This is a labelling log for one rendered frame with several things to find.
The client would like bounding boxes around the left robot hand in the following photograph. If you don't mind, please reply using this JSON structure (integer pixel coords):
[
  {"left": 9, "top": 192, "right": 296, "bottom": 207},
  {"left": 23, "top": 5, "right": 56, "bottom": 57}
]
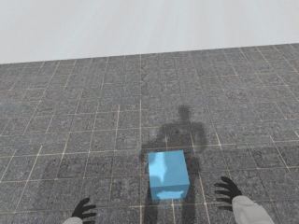
[{"left": 71, "top": 197, "right": 97, "bottom": 224}]

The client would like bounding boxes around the right robot hand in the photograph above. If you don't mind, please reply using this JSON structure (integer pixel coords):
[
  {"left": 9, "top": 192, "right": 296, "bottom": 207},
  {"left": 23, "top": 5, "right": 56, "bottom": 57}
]
[{"left": 214, "top": 176, "right": 242, "bottom": 212}]

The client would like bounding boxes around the right robot forearm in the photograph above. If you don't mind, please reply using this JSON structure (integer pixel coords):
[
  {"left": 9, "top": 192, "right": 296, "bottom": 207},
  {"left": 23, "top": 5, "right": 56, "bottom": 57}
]
[{"left": 232, "top": 195, "right": 275, "bottom": 224}]

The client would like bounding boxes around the carton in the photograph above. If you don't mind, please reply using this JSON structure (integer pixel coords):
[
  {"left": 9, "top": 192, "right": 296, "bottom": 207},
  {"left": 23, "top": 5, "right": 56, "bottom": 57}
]
[{"left": 148, "top": 150, "right": 190, "bottom": 201}]

